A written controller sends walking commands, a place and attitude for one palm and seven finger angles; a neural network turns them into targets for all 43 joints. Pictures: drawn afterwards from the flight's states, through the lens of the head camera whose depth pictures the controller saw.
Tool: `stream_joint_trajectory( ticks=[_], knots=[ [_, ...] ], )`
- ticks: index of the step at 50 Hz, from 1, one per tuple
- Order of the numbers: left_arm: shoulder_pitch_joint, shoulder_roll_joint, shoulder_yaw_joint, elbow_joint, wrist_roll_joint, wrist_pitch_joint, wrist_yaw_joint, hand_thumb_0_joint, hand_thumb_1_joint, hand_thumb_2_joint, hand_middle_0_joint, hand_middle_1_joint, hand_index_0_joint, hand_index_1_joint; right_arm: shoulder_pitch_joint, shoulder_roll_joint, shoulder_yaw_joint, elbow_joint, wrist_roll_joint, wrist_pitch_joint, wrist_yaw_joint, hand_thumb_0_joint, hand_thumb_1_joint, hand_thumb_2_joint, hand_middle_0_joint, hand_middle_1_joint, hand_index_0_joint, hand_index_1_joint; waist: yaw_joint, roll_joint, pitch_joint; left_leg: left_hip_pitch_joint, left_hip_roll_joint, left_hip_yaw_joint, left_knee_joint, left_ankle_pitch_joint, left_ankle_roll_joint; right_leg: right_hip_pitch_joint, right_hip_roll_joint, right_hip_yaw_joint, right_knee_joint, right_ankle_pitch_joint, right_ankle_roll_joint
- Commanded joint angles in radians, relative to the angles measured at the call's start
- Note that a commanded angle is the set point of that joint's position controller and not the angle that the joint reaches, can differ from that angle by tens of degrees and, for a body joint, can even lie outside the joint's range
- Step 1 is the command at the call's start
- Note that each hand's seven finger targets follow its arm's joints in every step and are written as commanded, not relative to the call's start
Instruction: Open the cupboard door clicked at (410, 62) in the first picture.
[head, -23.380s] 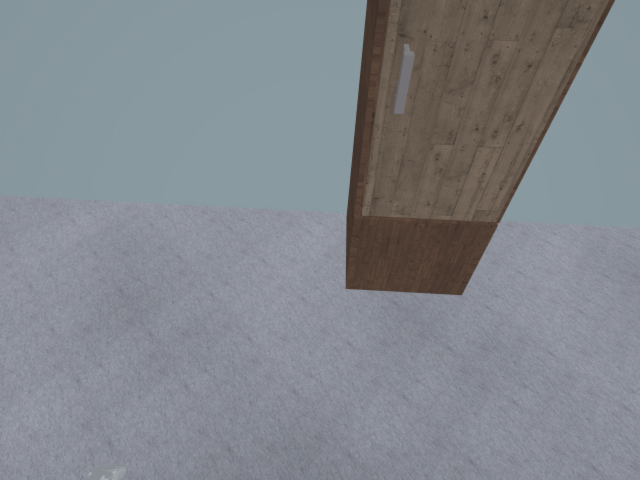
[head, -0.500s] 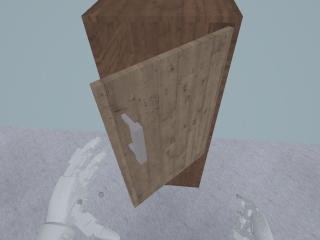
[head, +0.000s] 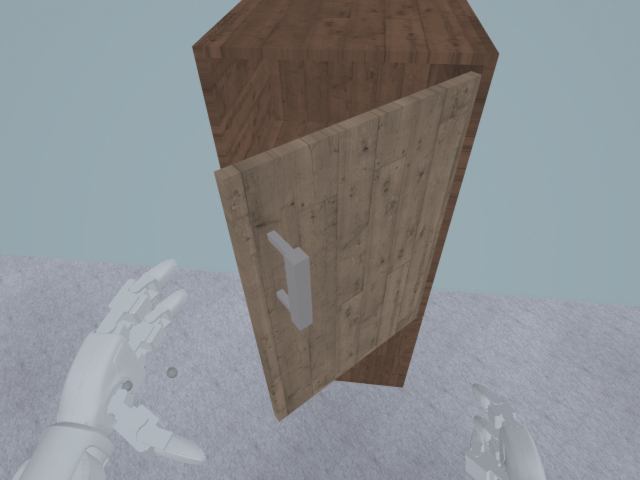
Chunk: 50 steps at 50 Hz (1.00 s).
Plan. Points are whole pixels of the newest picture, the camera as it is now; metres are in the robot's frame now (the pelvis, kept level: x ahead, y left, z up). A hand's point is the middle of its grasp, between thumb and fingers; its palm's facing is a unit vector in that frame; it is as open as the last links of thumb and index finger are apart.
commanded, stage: draw the hand back to the body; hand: left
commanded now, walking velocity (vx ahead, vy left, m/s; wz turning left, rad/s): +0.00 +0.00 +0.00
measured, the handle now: (289, 281) +0.32 +0.08 +0.11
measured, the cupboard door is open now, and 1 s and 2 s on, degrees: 44 44 44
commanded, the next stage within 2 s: step back with the hand held close in 1.10 s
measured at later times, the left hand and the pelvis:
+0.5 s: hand (104, 329) +0.21 +0.24 +0.16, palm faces +0.33 -0.87 -0.37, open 11.7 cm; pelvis +0.01 +0.01 +0.02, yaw -2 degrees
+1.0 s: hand (92, 307) +0.22 +0.25 +0.17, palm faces +0.41 -0.82 -0.39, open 7.5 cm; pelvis +0.02 +0.00 +0.03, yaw -3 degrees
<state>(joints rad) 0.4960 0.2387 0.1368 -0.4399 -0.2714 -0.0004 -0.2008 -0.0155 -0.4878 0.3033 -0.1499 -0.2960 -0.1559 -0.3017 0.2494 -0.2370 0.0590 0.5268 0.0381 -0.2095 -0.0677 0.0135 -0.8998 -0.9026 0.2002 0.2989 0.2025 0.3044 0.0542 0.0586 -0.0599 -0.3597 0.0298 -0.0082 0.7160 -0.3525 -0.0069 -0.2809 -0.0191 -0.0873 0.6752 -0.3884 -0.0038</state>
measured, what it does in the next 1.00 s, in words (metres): stands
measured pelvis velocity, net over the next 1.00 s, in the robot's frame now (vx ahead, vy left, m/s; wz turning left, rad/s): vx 0.02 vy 0.00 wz -0.04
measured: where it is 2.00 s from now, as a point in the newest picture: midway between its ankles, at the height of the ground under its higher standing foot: outside the picture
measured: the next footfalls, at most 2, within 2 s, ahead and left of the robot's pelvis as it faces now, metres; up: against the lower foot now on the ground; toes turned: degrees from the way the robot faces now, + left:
none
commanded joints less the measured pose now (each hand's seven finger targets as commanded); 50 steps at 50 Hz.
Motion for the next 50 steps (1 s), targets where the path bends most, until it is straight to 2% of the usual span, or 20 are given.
stream_joint_trajectory(
  ticks=[1,2,3,4,6,9,11,12,19,23,27,29,32,36,38,40,44,46,48,50],
  knots=[
    [-0.102,0.122,0.111,-0.227,-0.027,-0.052,-0.010,0.000,-0.325,0.375,-0.156,-0.300,-0.156,-0.300,-0.140,-0.095,-0.040,-0.163,0.008,-0.072,-0.013,0.000,-0.900,-0.900,0.200,0.300,0.200,0.300,0.003,-0.024,-0.049,0.084,-0.035,-0.022,-0.129,0.162,0.025,-0.021,0.034,0.006,-0.133,0.220,-0.008],
    [-0.162,0.234,0.107,-0.342,0.127,-0.096,0.131,0.000,-0.290,0.390,-0.158,-0.300,-0.158,-0.300,-0.166,-0.078,-0.036,-0.169,-0.010,-0.062,-0.034,0.000,-0.900,-0.900,0.200,0.300,0.200,0.300,0.020,-0.031,-0.007,0.096,-0.029,-0.001,-0.172,0.139,0.024,-0.008,0.020,0.056,-0.214,0.190,-0.012],
    [-0.071,0.157,0.086,-0.260,0.140,-0.093,0.191,0.000,-0.255,0.405,-0.159,-0.300,-0.159,-0.300,-0.153,-0.064,-0.033,-0.154,-0.023,-0.059,-0.042,0.000,-0.900,-0.900,0.200,0.300,0.200,0.300,0.004,-0.046,0.044,0.107,-0.028,0.003,-0.185,0.114,0.020,-0.023,0.014,0.051,-0.242,0.149,-0.012],
    [-0.038,0.122,0.052,-0.237,0.165,-0.091,0.223,0.000,-0.220,0.420,-0.160,-0.300,-0.160,-0.300,-0.150,-0.063,-0.027,-0.140,-0.027,-0.047,-0.039,0.000,-0.900,-0.900,0.200,0.300,0.200,0.300,0.003,-0.038,0.058,0.118,-0.024,-0.001,-0.203,0.112,0.021,-0.011,0.012,0.043,-0.250,0.138,-0.011],
    [-0.046,0.154,0.077,-0.229,0.192,-0.101,0.266,0.000,-0.150,0.450,-0.162,-0.300,-0.162,-0.300,-0.166,-0.070,-0.034,-0.125,-0.031,-0.030,-0.039,0.000,-0.900,-0.900,0.200,0.300,0.200,0.300,0.006,-0.055,0.060,0.147,-0.016,0.004,-0.231,0.125,0.024,0.020,0.013,0.043,-0.279,0.138,-0.011],
    [-0.068,0.167,0.094,-0.238,0.217,-0.121,0.298,0.000,-0.045,0.495,-0.166,-0.300,-0.166,-0.300,-0.174,-0.068,-0.034,-0.111,-0.041,-0.016,-0.037,0.000,-0.900,-0.900,0.200,0.300,0.200,0.300,0.004,0.011,0.045,0.195,-0.013,0.013,-0.275,0.146,0.022,0.064,0.010,0.044,-0.299,0.155,-0.012],
    [-0.078,0.184,0.108,-0.230,0.228,-0.130,0.313,0.000,0.025,0.525,-0.169,-0.300,-0.169,-0.300,-0.177,-0.074,-0.037,-0.098,-0.045,-0.012,-0.036,0.000,-0.900,-0.900,0.200,0.300,0.200,0.300,0.007,0.010,0.036,0.216,-0.010,0.008,-0.299,0.172,0.021,0.098,0.012,0.041,-0.310,0.175,-0.015],
    [-0.077,0.172,0.101,-0.234,0.229,-0.133,0.315,0.000,0.060,0.540,-0.170,-0.300,-0.170,-0.300,-0.182,-0.072,-0.039,-0.100,-0.046,-0.009,-0.035,0.000,-0.900,-0.900,0.200,0.300,0.200,0.300,0.004,0.007,0.033,0.228,-0.008,0.008,-0.313,0.169,0.021,0.104,0.011,0.040,-0.314,0.174,-0.012],
    [-0.069,0.198,0.154,-0.237,0.236,-0.144,0.330,0.000,0.305,0.645,-0.179,-0.300,-0.179,-0.300,-0.190,-0.080,-0.052,-0.077,-0.049,0.010,-0.024,0.000,-0.900,-0.900,0.200,0.300,0.200,0.300,0.012,0.005,0.006,0.275,-0.003,0.011,-0.345,0.301,0.018,0.178,0.017,0.038,-0.321,0.294,-0.013],
    [-0.059,0.219,0.204,-0.205,0.231,-0.142,0.332,0.000,0.445,0.705,-0.184,-0.300,-0.184,-0.300,-0.194,-0.083,-0.060,-0.069,-0.048,0.029,-0.022,0.000,-0.900,-0.900,0.200,0.300,0.200,0.300,0.019,-0.033,0.013,0.277,0.001,0.014,-0.354,0.336,0.016,0.198,0.021,0.037,-0.325,0.324,-0.013],
    [-0.084,0.232,0.232,-0.207,0.229,-0.144,0.333,0.000,0.585,0.765,-0.189,-0.300,-0.189,-0.300,-0.197,-0.082,-0.063,-0.064,-0.045,0.041,-0.018,0.000,-0.900,-0.900,0.200,0.300,0.200,0.300,0.019,0.030,0.022,0.289,0.001,0.019,-0.354,0.363,0.012,0.197,0.018,0.042,-0.331,0.339,-0.014],
    [-0.092,0.247,0.257,-0.203,0.227,-0.145,0.335,0.000,0.655,0.795,-0.191,-0.300,-0.191,-0.300,-0.192,-0.083,-0.067,-0.060,-0.046,0.045,-0.017,0.000,-0.900,-0.900,0.200,0.300,0.200,0.300,0.021,0.008,0.006,0.297,0.002,0.019,-0.355,0.374,0.012,0.204,0.021,0.040,-0.330,0.347,-0.013],
    [-0.109,0.257,0.279,-0.182,0.221,-0.145,0.336,0.000,0.760,0.840,-0.195,-0.300,-0.195,-0.300,-0.197,-0.084,-0.070,-0.058,-0.044,0.051,-0.019,0.000,-0.900,-0.900,0.200,0.300,0.200,0.300,0.019,-0.008,0.022,0.297,0.001,0.025,-0.356,0.370,0.016,0.200,0.020,0.042,-0.339,0.356,-0.012],
    [-0.134,0.294,0.331,-0.150,0.215,-0.146,0.340,0.000,0.900,0.900,-0.200,-0.300,-0.200,-0.300,-0.200,-0.087,-0.075,-0.048,-0.043,0.058,-0.021,0.000,-0.900,-0.900,0.200,0.300,0.200,0.300,0.024,-0.001,0.022,0.301,-0.002,0.034,-0.353,0.367,0.019,0.205,0.020,0.049,-0.353,0.369,-0.012],
    [-0.127,0.249,0.288,-0.153,0.214,-0.145,0.332,0.000,0.900,0.900,-0.200,-0.300,-0.200,-0.300,-0.199,-0.086,-0.076,-0.052,-0.041,0.060,-0.016,0.000,-0.900,-0.900,0.200,0.300,0.200,0.300,0.018,0.010,0.014,0.313,-0.001,0.035,-0.354,0.384,0.019,0.202,0.019,0.046,-0.348,0.377,-0.008],
    [-0.138,0.253,0.282,-0.169,0.217,-0.145,0.332,0.000,0.900,0.900,-0.200,-0.300,-0.200,-0.300,-0.200,-0.089,-0.078,-0.051,-0.042,0.057,-0.013,0.000,-0.900,-0.900,0.200,0.300,0.200,0.300,0.016,0.029,0.011,0.318,-0.001,0.036,-0.353,0.386,0.018,0.198,0.019,0.048,-0.349,0.375,-0.007],
    [-0.124,0.270,0.298,-0.161,0.214,-0.143,0.333,0.000,0.900,0.900,-0.200,-0.300,-0.200,-0.300,-0.203,-0.089,-0.081,-0.053,-0.044,0.058,-0.015,0.000,-0.900,-0.900,0.200,0.300,0.200,0.300,0.022,-0.033,0.000,0.316,-0.004,0.038,-0.351,0.386,0.024,0.210,0.020,0.049,-0.352,0.396,-0.004],
    [-0.136,0.288,0.310,-0.178,0.218,-0.147,0.334,0.000,0.900,0.900,-0.200,-0.300,-0.200,-0.300,-0.205,-0.088,-0.081,-0.049,-0.043,0.058,-0.016,0.000,-0.900,-0.900,0.200,0.300,0.200,0.300,0.023,0.018,-0.009,0.325,-0.007,0.041,-0.345,0.397,0.022,0.214,0.018,0.053,-0.353,0.407,-0.008],
    [-0.126,0.282,0.311,-0.176,0.217,-0.148,0.336,0.000,0.900,0.900,-0.200,-0.300,-0.200,-0.300,-0.201,-0.083,-0.078,-0.049,-0.044,0.056,-0.017,0.000,-0.900,-0.900,0.200,0.300,0.200,0.300,0.022,0.008,-0.006,0.323,-0.008,0.038,-0.348,0.402,0.020,0.214,0.019,0.048,-0.349,0.409,-0.007],
    [-0.127,0.281,0.309,-0.185,0.217,-0.150,0.334,0.000,0.900,0.900,-0.200,-0.300,-0.200,-0.300,-0.204,-0.081,-0.080,-0.049,-0.042,0.055,-0.016,0.000,-0.900,-0.900,0.200,0.300,0.200,0.300,0.022,0.023,-0.006,0.329,-0.008,0.043,-0.345,0.398,0.020,0.207,0.019,0.051,-0.353,0.407,-0.007]
  ],
)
